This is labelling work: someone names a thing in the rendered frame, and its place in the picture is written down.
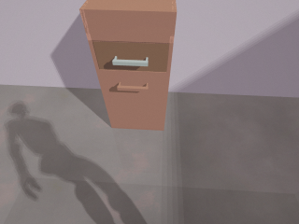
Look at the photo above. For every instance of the drawer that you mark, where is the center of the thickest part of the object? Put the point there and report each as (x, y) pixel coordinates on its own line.
(137, 51)

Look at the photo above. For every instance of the cabinet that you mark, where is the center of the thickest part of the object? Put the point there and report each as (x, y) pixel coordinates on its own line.
(149, 21)

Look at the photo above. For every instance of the handle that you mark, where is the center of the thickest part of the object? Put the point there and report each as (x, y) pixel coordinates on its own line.
(132, 88)
(116, 61)

